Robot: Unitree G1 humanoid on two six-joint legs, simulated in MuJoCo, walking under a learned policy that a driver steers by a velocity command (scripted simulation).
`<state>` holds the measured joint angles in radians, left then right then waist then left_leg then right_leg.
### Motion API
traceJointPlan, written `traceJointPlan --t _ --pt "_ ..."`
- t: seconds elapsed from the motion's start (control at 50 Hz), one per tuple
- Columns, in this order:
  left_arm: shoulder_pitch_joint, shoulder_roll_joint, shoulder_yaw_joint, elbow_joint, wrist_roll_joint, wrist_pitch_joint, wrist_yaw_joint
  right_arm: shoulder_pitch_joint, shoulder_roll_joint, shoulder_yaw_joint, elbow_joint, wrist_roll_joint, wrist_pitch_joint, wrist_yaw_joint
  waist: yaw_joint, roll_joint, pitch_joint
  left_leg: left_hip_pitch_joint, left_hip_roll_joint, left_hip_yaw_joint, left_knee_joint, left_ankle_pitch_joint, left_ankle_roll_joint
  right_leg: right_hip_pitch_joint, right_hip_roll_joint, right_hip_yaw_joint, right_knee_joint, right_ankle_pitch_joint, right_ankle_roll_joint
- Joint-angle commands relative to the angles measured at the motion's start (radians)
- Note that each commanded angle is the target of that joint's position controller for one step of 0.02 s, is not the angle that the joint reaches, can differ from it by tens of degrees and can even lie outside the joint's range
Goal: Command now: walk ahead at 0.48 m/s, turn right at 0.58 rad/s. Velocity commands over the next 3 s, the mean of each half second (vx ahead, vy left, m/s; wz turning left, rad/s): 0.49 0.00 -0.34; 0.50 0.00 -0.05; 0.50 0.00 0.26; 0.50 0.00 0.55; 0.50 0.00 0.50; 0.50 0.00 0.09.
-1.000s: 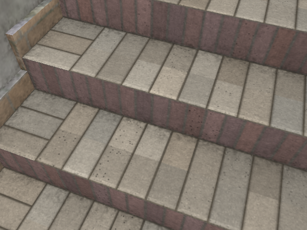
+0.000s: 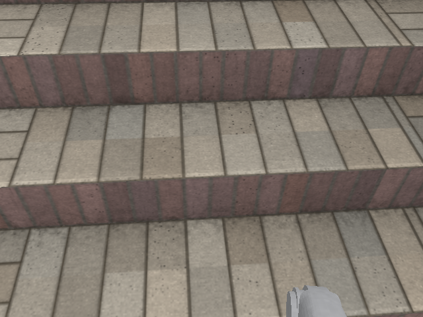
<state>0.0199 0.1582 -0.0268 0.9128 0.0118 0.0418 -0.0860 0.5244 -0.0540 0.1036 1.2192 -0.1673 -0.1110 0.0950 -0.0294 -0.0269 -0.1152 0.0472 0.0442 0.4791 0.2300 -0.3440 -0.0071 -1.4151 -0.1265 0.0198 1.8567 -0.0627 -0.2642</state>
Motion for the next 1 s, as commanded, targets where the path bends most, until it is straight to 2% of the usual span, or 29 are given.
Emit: traceJointPlan --t 0.02,0.06,0.1,0.14,0.16,0.18,0.2,0.24,0.3,0.36,0.44,0.5,0.52,0.58,0.6,0.62,0.64,0.66,0.7,0.72,0.76,0.8,0.82,0.84,0.88,0.92,0.94,0.96,1.0 --pt "-0.237 0.039 0.008 -0.154 0.007 0.020 -0.031 -0.050 -0.174 -0.028 -0.051 0.073 -0.017 0.018 0.086 0.124 0.140 -0.197 0.295 -0.074 -0.199 0.931 0.211 0.281 0.039 -0.198 -0.245 -0.202 0.001" --pt "-0.156 0.054 0.019 -0.178 -0.009 0.021 -0.046 -0.041 -0.329 -0.062 -0.052 0.086 -0.049 0.017 0.158 0.259 0.094 -0.109 0.333 -0.066 -0.042 1.668 0.273 0.485 0.170 -0.222 -0.405 -0.255 0.051" --pt "0.038 0.108 0.047 -0.127 -0.021 -0.006 -0.030 -0.089 -0.407 -0.102 -0.048 0.079 -0.037 0.026 0.214 0.328 0.044 0.033 0.326 -0.081 0.180 1.795 0.330 0.653 0.304 -0.236 -0.787 -0.337 0.095" --pt "0.477 0.226 0.099 0.035 -0.016 -0.005 0.030 0.011 -0.286 -0.084 -0.033 -0.001 -0.030 0.068 0.243 0.121 -0.211 -0.541 0.195 -0.227 0.742 1.113 0.219 1.393 0.200 0.264 -0.976 -0.123 -0.046" --pt "0.595 0.290 0.110 0.087 0.030 -0.004 0.027 -0.063 -0.256 -0.102 -0.056 0.073 0.004 0.095 0.253 0.010 -0.215 -0.803 0.016 -0.402 1.183 0.434 0.159 1.458 0.041 0.681 -1.344 -0.324 -0.084" --pt "0.609 0.284 0.128 0.104 0.061 -0.025 0.047 -0.127 -0.177 -0.098 -0.099 0.126 0.015 0.088 0.246 -0.030 -0.143 -0.928 -0.036 -0.664 1.540 0.485 0.170 1.349 -0.018 0.810 -1.443 -0.429 -0.024" --pt "0.584 0.214 0.106 0.152 0.054 -0.054 0.048 -0.185 -0.132 -0.096 -0.108 0.114 0.006 0.064 0.207 -0.112 -0.029 -1.053 -0.064 -0.733 1.765 0.507 0.181 1.202 -0.008 0.733 -1.410 -0.446 -0.038" --pt "0.449 0.084 0.059 0.202 0.042 -0.081 0.025 -0.283 -0.119 -0.088 -0.177 0.108 -0.001 0.024 0.084 -0.085 0.011 -1.227 -0.122 -0.783 2.010 0.460 0.255 1.116 0.020 0.590 -1.382 -0.319 -0.032" --pt "0.142 -0.025 0.003 0.173 0.033 -0.113 -0.009 -0.255 -0.140 -0.081 -0.205 0.107 0.048 -0.005 -0.099 0.084 0.051 -1.245 -0.010 -0.635 1.868 0.357 0.280 0.867 0.054 0.243 -1.434 -0.137 0.030" --pt "0.225 0.018 0.002 0.171 0.086 -0.135 0.022 -0.341 -0.147 -0.063 -0.254 0.147 0.054 -0.020 -0.050 -0.021 0.042 -1.253 -0.010 -0.543 2.046 0.195 0.227 0.807 0.074 0.193 -1.509 -0.167 0.041" --pt "0.513 0.036 -0.012 0.257 0.134 -0.144 0.026 -0.630 -0.171 -0.042 -0.431 0.133 0.048 -0.058 0.039 0.079 0.044 -1.485 0.062 -0.544 1.745 0.217 0.244 1.111 0.014 0.225 -1.499 -0.159 0.074" --pt "0.450 0.084 0.001 0.174 0.060 -0.139 -0.018 -0.828 -0.160 -0.026 -0.527 0.118 0.112 -0.055 0.062 -0.039 0.112 -0.977 0.081 -0.398 1.302 0.054 0.149 0.754 -0.039 0.190 -1.800 -0.119 0.007" --pt "0.437 0.127 0.006 0.158 0.024 -0.149 -0.032 -0.693 -0.101 -0.018 -0.495 0.127 0.124 -0.030 0.005 -0.149 0.113 -0.781 0.019 -0.332 1.366 0.069 0.101 0.705 -0.070 0.170 -1.782 0.254 -0.036" --pt "0.451 0.256 0.057 0.140 -0.014 -0.185 -0.040 -0.634 -0.226 -0.068 -0.503 0.122 0.113 -0.008 -0.026 -0.129 0.004 -0.849 -0.124 -0.246 0.935 -0.106 0.107 1.308 -0.111 0.115 -1.539 1.233 -0.046" --pt "0.529 0.233 0.065 0.177 0.044 -0.189 -0.050 -0.521 -0.268 -0.088 -0.464 0.139 0.095 -0.012 -0.005 -0.105 -0.126 -0.667 -0.098 -0.354 0.953 0.102 0.182 1.337 -0.066 0.058 -1.349 1.411 0.008" --pt "0.614 0.137 0.061 0.199 0.083 -0.184 -0.056 -0.325 -0.276 -0.098 -0.381 0.139 0.083 -0.024 -0.006 0.013 -0.256 -0.328 -0.011 -0.628 0.832 0.174 0.286 1.064 -0.002 0.085 -1.160 1.178 0.045" --pt "0.546 0.081 0.051 0.173 0.087 -0.157 -0.073 -0.106 -0.321 -0.119 -0.313 0.106 0.099 -0.047 -0.128 0.184 -0.280 -0.098 0.074 -0.993 0.494 -0.203 0.347 0.754 0.136 0.121 -0.926 0.629 0.056" --pt "0.396 0.072 0.073 0.170 0.053 -0.127 -0.079 0.022 -0.358 -0.131 -0.286 0.064 0.099 -0.070 -0.220 0.314 -0.154 -0.158 0.182 -1.415 0.180 -0.542 0.381 0.518 0.245 0.251 -0.406 0.055 0.095" --pt "0.303 0.075 0.076 0.133 -0.009 -0.131 -0.024 -0.108 -0.298 -0.131 -0.220 0.103 0.051 -0.080 -0.103 0.196 0.057 -0.397 0.197 -1.265 0.220 -0.490 0.303 0.336 0.215 0.312 -0.014 0.140 0.066" --pt "0.254 0.079 0.071 0.111 -0.005 -0.132 -0.003 -0.190 -0.204 -0.113 -0.185 0.109 0.048 -0.069 -0.048 0.036 0.047 -0.436 0.192 -1.129 0.245 -0.340 0.277 0.298 0.210 0.302 0.038 0.168 0.033" --pt "0.243 0.020 0.041 0.078 0.028 -0.119 0.017 -0.321 -0.061 -0.072 -0.153 0.112 0.044 -0.064 0.054 -0.016 0.024 -0.506 0.168 -0.965 0.219 -0.168 0.230 0.254 0.179 0.299 0.123 0.159 -0.006" --pt "0.248 0.009 0.022 0.065 0.030 -0.102 0.024 -0.338 -0.036 -0.063 -0.133 0.097 0.027 -0.059 0.108 -0.036 0.023 -0.508 0.120 -0.749 0.189 0.002 0.179 0.201 0.154 0.254 0.076 0.160 -0.006" --pt "0.165 -0.115 -0.004 -0.063 0.040 -0.101 0.076 -0.187 -0.058 -0.085 -0.058 0.180 -0.021 -0.085 0.114 0.045 0.144 -0.544 0.107 -0.631 0.188 -0.066 0.109 0.238 0.157 0.130 0.105 0.041 0.090" --pt "0.127 -0.084 -0.010 -0.080 0.032 -0.102 0.092 -0.196 -0.085 -0.083 -0.062 0.194 -0.039 -0.101 0.126 -0.007 0.171 -0.609 0.083 -0.566 0.139 -0.035 0.094 0.278 0.128 0.069 -0.052 0.092 0.125" --pt "0.115 -0.014 0.007 -0.094 0.004 -0.098 0.094 -0.167 -0.117 -0.086 -0.081 0.189 -0.056 -0.113 0.100 -0.020 0.151 -0.614 0.091 -0.566 0.070 0.082 0.127 0.351 0.099 -0.042 -0.123 0.155 0.175" --pt "0.090 -0.046 0.007 -0.125 0.004 -0.095 0.113 -0.014 -0.150 -0.106 -0.052 0.171 -0.064 -0.116 0.047 0.102 0.135 -0.352 0.140 -0.661 0.056 0.122 0.190 0.123 0.079 -0.065 0.150 -0.020 0.172" --pt "0.028 0.011 -0.013 -0.095 0.022 -0.070 0.046 0.138 -0.128 -0.081 -0.018 0.019 -0.018 -0.088 -0.068 0.231 -0.010 -0.056 0.147 -0.726 0.142 0.162 0.254 -0.171 0.153 0.094 0.396 -0.066 0.071" --pt "-0.010 -0.004 -0.015 -0.122 0.020 -0.072 0.030 0.193 -0.104 -0.075 0.016 -0.016 0.009 -0.065 -0.056 0.173 0.105 0.089 0.210 -0.758 0.159 0.155 0.257 -0.405 0.148 0.184 0.450 -0.119 -0.009" --pt "-0.086 0.002 -0.029 -0.160 0.023 -0.095 0.017 0.178 -0.065 -0.066 0.020 -0.018 0.031 -0.044 -0.035 0.055 0.128 0.155 0.239 -0.731 0.131 0.177 0.255 -0.499 0.115 0.164 0.352 -0.103 -0.061"
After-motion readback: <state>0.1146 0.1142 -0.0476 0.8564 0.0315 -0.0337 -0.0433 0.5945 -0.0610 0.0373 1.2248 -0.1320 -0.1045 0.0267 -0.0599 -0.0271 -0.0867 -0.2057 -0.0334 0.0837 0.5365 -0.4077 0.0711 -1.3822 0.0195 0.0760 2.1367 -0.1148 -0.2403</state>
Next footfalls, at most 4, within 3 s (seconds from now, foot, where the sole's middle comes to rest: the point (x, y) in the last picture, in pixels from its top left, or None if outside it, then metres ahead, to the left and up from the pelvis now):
0.10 right None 0.23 -0.14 -0.60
0.58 left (196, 280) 0.51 0.04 -0.43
1.20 right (292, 139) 0.83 -0.22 -0.26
1.70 left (217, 27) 1.13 -0.02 -0.09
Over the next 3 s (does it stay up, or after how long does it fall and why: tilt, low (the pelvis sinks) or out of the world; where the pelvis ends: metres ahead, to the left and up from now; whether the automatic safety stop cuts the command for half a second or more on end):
stays up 1.62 0.12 0.95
